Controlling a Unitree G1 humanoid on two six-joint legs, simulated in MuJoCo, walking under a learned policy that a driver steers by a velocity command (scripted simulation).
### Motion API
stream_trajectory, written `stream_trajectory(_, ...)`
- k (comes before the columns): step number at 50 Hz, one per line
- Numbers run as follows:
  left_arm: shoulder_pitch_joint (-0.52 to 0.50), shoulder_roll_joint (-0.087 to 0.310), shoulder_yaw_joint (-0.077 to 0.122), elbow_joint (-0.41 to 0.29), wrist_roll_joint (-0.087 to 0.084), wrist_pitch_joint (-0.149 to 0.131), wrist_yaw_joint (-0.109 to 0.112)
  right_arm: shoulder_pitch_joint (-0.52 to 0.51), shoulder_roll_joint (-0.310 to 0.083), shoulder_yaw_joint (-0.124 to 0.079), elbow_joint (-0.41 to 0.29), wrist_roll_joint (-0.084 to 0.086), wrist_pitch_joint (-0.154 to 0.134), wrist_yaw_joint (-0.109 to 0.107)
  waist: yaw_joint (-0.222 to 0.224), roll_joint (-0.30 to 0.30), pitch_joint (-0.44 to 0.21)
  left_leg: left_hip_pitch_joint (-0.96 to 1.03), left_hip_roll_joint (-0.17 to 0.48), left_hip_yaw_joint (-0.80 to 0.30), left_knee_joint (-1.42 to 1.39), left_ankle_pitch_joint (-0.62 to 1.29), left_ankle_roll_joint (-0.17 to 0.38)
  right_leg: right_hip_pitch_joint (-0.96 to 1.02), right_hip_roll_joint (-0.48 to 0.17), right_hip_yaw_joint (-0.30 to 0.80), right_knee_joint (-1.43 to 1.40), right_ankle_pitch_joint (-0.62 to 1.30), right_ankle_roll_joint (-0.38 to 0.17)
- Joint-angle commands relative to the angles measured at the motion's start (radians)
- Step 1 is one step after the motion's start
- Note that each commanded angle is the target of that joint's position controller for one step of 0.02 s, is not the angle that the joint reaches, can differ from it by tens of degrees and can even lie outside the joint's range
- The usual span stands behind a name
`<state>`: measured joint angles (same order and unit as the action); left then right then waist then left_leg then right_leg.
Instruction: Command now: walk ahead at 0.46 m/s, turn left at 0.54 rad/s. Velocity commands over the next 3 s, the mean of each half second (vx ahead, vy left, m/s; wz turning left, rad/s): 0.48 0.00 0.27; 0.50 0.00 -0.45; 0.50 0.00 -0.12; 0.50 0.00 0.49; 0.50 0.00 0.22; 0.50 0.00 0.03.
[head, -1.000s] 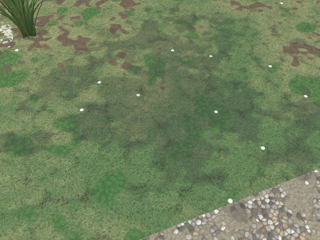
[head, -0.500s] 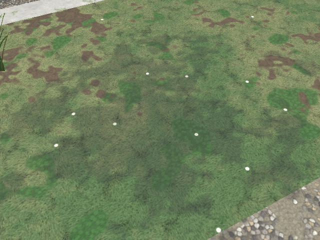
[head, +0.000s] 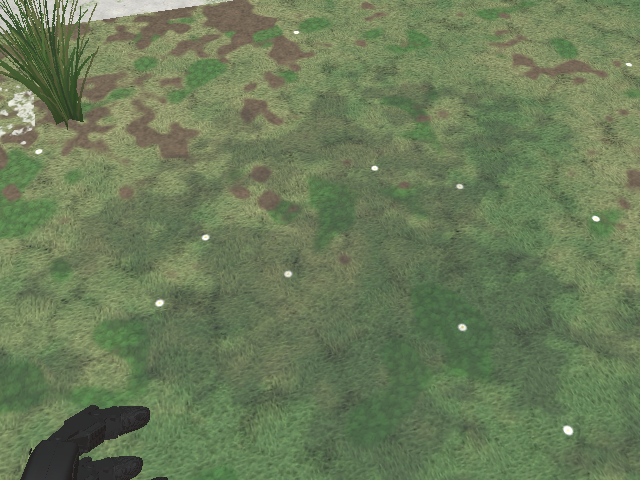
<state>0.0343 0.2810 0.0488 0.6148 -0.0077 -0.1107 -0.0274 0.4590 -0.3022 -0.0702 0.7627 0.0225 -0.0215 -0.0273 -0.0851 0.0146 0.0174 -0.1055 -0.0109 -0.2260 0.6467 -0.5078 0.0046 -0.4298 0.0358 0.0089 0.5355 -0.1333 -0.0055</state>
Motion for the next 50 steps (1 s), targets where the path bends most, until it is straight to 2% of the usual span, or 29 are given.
stream_trajectory(1, 0.307, 0.199, 0.068, 0.009, 0.017, 0.004, 0.008, 0.027, -0.090, -0.008, -0.116, 0.035, -0.035, -0.001, 0.147, -0.280, -0.220, -0.675, 0.006, 0.031, 0.622, -0.035, 0.001, 0.707, -0.444, 0.771, -0.299, -0.525, -0.225)
stream_trajectory(2, 0.262, 0.142, 0.053, 0.008, 0.007, 0.007, 0.014, -0.064, -0.132, -0.020, -0.123, 0.028, -0.032, 0.003, 0.153, -0.180, -0.101, -0.695, 0.045, 0.062, 0.641, 0.060, 0.005, 0.594, -0.412, 0.594, -0.292, -0.426, -0.199)
stream_trajectory(3, 0.228, 0.119, 0.046, 0.014, 0.010, 0.008, 0.014, -0.106, -0.122, -0.019, -0.120, 0.015, -0.028, 0.004, 0.138, -0.095, -0.049, -0.652, 0.080, 0.080, 0.623, 0.134, 0.005, 0.494, -0.363, 0.449, -0.292, -0.253, -0.182)
stream_trajectory(4, 0.206, 0.097, 0.041, 0.026, 0.017, 0.010, 0.014, -0.138, -0.107, -0.020, -0.127, 0.005, -0.029, 0.008, 0.125, -0.087, -0.017, -0.631, 0.103, 0.079, 0.586, 0.181, 0.006, 0.430, -0.324, 0.357, -0.306, -0.134, -0.176)
stream_trajectory(6, 0.191, 0.079, 0.038, 0.044, 0.022, 0.002, 0.019, -0.151, -0.076, -0.018, -0.135, 0.011, -0.019, 0.021, 0.105, -0.127, -0.004, -0.583, 0.128, 0.098, 0.549, 0.230, 0.007, 0.368, -0.282, 0.219, -0.342, -0.005, -0.166)
stream_trajectory(9, 0.204, 0.103, 0.048, 0.081, 0.009, -0.011, 0.020, -0.210, -0.038, -0.005, -0.166, 0.002, -0.007, 0.028, 0.101, -0.090, 0.029, -0.632, 0.135, 0.115, 0.466, 0.268, -0.007, 0.351, -0.295, 0.120, -0.377, 0.134, -0.189)
stream_trajectory(12, 0.219, 0.128, 0.051, 0.113, 0.007, -0.007, 0.018, -0.277, -0.015, 0.012, -0.186, -0.005, -0.019, 0.039, 0.113, -0.065, 0.040, -0.612, 0.123, 0.127, 0.274, 0.389, -0.011, 0.350, -0.277, 0.036, -0.397, 0.197, -0.197)
stream_trajectory(14, 0.239, 0.143, 0.050, 0.137, -0.006, 0.001, 0.017, -0.359, 0.000, 0.026, -0.205, -0.008, -0.035, 0.052, 0.133, -0.053, 0.066, -0.560, 0.106, 0.175, 0.124, 0.465, 0.000, 0.330, -0.256, -0.003, -0.406, 0.214, -0.193)
stream_trajectory(16, 0.290, 0.168, 0.051, 0.164, -0.025, 0.012, 0.015, -0.439, -0.001, 0.032, -0.228, -0.010, -0.049, 0.065, 0.155, -0.045, 0.083, -0.524, 0.092, 0.222, 0.021, 0.490, 0.009, 0.351, -0.262, 0.005, -0.404, 0.225, -0.194)
stream_trajectory(18, 0.332, 0.193, 0.054, 0.190, -0.032, 0.024, 0.015, -0.488, -0.022, 0.027, -0.251, -0.004, -0.058, 0.074, 0.156, -0.054, 0.088, -0.507, 0.074, 0.224, -0.052, 0.466, 0.023, 0.416, -0.294, 0.032, -0.376, 0.283, -0.187)
stream_trajectory(20, 0.343, 0.217, 0.057, 0.205, -0.032, 0.039, 0.019, -0.463, -0.063, 0.009, -0.252, -0.005, -0.064, 0.077, 0.117, -0.080, 0.048, -0.418, 0.039, 0.233, -0.110, 0.412, 0.046, 0.474, -0.306, 0.042, -0.296, 0.438, -0.163)
stream_trajectory(21, 0.335, 0.226, 0.057, 0.209, -0.032, 0.044, 0.022, -0.385, -0.092, -0.007, -0.234, -0.008, -0.064, 0.073, 0.061, -0.094, -0.011, -0.281, 0.011, 0.252, -0.141, 0.415, 0.066, 0.466, -0.289, 0.024, -0.196, 0.575, -0.142)
stream_trajectory(22, 0.330, 0.214, 0.049, 0.210, -0.029, 0.047, 0.025, -0.238, -0.134, -0.032, -0.191, -0.011, -0.062, 0.063, -0.020, -0.092, -0.104, -0.054, -0.007, 0.266, -0.164, 0.451, 0.093, 0.398, -0.242, -0.009, -0.024, 0.627, -0.113)
stream_trajectory(23, 0.323, 0.160, 0.025, 0.186, -0.007, 0.042, 0.026, -0.062, -0.198, -0.055, -0.158, -0.024, -0.053, 0.045, -0.094, -0.049, -0.246, 0.265, 0.144, 0.124, -0.105, 0.476, 0.145, 0.184, -0.193, -0.029, 0.249, 0.369, -0.071)
stream_trajectory(24, 0.454, 0.014, -0.017, 0.157, -0.001, 0.030, 0.020, -0.030, -0.281, -0.064, -0.154, -0.044, -0.049, 0.037, -0.010, 0.219, -0.416, 0.567, 0.436, -0.348, -0.177, 0.308, 0.285, -0.167, -0.028, -0.017, 0.616, -0.382, -0.008)
stream_trajectory(25, 0.403, 0.121, 0.008, 0.176, -0.030, 0.019, 0.019, -0.022, -0.186, -0.044, -0.163, -0.045, -0.049, 0.037, -0.062, 0.161, -0.447, 0.513, 0.441, -0.472, -0.285, 0.211, 0.293, -0.244, -0.036, 0.127, 0.748, -0.447, -0.006)
stream_trajectory(26, 0.321, 0.165, 0.026, 0.142, -0.052, 0.019, 0.019, -0.079, -0.138, -0.026, -0.149, -0.034, -0.052, 0.038, -0.045, 0.143, -0.264, 0.396, 0.402, -0.301, -0.310, 0.229, 0.250, -0.324, -0.081, 0.109, 0.776, -0.374, -0.009)
stream_trajectory(28, 0.262, 0.140, 0.026, 0.131, -0.027, 0.027, 0.027, -0.188, -0.075, -0.010, -0.133, -0.027, -0.062, 0.044, 0.023, 0.088, -0.109, 0.151, 0.322, -0.092, -0.372, 0.350, 0.213, -0.280, -0.151, 0.080, 0.700, -0.231, -0.005)
stream_trajectory(30, 0.311, 0.103, 0.027, 0.148, -0.029, 0.058, 0.026, -0.245, -0.044, -0.007, -0.122, -0.037, -0.082, 0.048, 0.083, 0.096, -0.067, 0.009, 0.289, 0.024, -0.452, 0.405, 0.204, -0.169, -0.178, 0.091, 0.666, -0.162, 0.005)
stream_trajectory(32, 0.302, 0.069, 0.022, 0.142, -0.027, 0.082, 0.027, -0.268, -0.052, -0.015, -0.100, -0.034, -0.101, 0.045, 0.105, 0.069, -0.019, -0.054, 0.293, 0.106, -0.506, 0.466, 0.210, -0.169, -0.185, 0.095, 0.630, -0.133, 0.019)
stream_trajectory(34, 0.252, 0.065, 0.022, 0.120, -0.021, 0.093, 0.029, -0.268, -0.071, -0.024, -0.078, -0.039, -0.107, 0.038, 0.106, 0.051, 0.021, -0.059, 0.290, 0.180, -0.531, 0.497, 0.205, -0.217, -0.187, 0.106, 0.555, -0.059, 0.029)
stream_trajectory(38, 0.139, 0.047, 0.011, 0.086, -0.015, 0.081, 0.002, -0.244, -0.113, -0.037, -0.050, -0.036, -0.097, 0.022, 0.070, 0.032, 0.052, -0.024, 0.259, 0.323, -0.539, 0.524, 0.176, -0.209, -0.172, 0.060, 0.310, 0.147, 0.021)
stream_trajectory(42, 0.009, 0.051, 0.005, 0.031, -0.014, 0.081, -0.021, -0.182, -0.154, -0.053, -0.016, -0.015, -0.077, 0.017, 0.024, 0.013, 0.091, 0.078, 0.295, 0.378, -0.521, 0.518, 0.159, -0.227, -0.159, 0.005, 0.167, 0.140, -0.012)
stream_trajectory(44, -0.025, 0.065, 0.008, 0.007, -0.012, 0.083, -0.030, -0.165, -0.169, -0.060, -0.001, -0.003, -0.062, 0.018, 0.021, 0.018, 0.097, 0.150, 0.314, 0.395, -0.477, 0.564, 0.145, -0.241, -0.146, -0.022, 0.131, 0.067, -0.040)
stream_trajectory(46, -0.005, 0.088, 0.021, -0.008, -0.010, 0.088, -0.034, -0.173, -0.197, -0.067, 0.001, 0.007, -0.048, 0.017, 0.052, 0.041, 0.058, 0.191, 0.316, 0.423, -0.366, 0.832, 0.124, -0.164, -0.095, -0.076, 0.116, -0.035, -0.077)
stream_trajectory(47, 0.062, 0.112, 0.037, 0.001, -0.011, 0.093, -0.032, -0.184, -0.210, -0.070, -0.001, 0.013, -0.040, 0.016, 0.097, 0.056, 0.005, 0.192, 0.306, 0.441, -0.248, 1.008, 0.109, -0.060, -0.050, -0.111, 0.114, -0.079, -0.101)
stream_trajectory(48, 0.210, 0.153, 0.065, 0.037, -0.016, 0.095, -0.025, -0.202, -0.205, -0.066, -0.006, 0.019, -0.031, 0.015, 0.185, 0.043, -0.074, 0.140, 0.269, 0.476, -0.046, 1.094, 0.080, 0.139, 0.008, -0.138, 0.060, -0.049, -0.134)
stream_trajectory(49, 0.393, 0.233, 0.104, 0.089, -0.021, 0.104, -0.008, -0.185, -0.170, -0.051, -0.018, 0.003, -0.033, 0.010, 0.259, -0.015, -0.171, -0.062, 0.226, 0.482, 0.238, 0.916, 0.031, 0.446, -0.004, -0.047, 0.044, -0.010, -0.178)
stream_trajectory(50, 0.380, 0.365, 0.127, 0.087, -0.032, 0.103, 0.005, -0.106, -0.024, -0.006, -0.079, -0.042, -0.053, 0.016, 0.147, -0.315, -0.221, -0.529, 0.033, 0.434, 0.616, 0.019, -0.050, 0.749, -0.263, 0.515, -0.056, -0.181, -0.354)
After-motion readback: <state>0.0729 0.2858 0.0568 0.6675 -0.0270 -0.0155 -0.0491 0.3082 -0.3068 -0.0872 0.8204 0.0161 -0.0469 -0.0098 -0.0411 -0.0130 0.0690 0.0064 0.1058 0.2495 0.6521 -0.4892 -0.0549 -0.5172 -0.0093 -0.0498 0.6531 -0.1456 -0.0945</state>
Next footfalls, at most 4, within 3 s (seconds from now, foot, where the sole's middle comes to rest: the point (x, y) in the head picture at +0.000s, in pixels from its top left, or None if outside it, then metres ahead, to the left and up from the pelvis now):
0.46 left None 0.39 0.18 -0.76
0.98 right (349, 385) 0.66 -0.09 -0.76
1.52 left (284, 258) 1.02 0.03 -0.76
1.98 right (357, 182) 1.28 -0.19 -0.76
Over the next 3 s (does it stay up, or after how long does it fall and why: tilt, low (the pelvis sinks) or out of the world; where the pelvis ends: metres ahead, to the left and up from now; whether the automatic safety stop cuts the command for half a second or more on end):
stays up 1.64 0.02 0.00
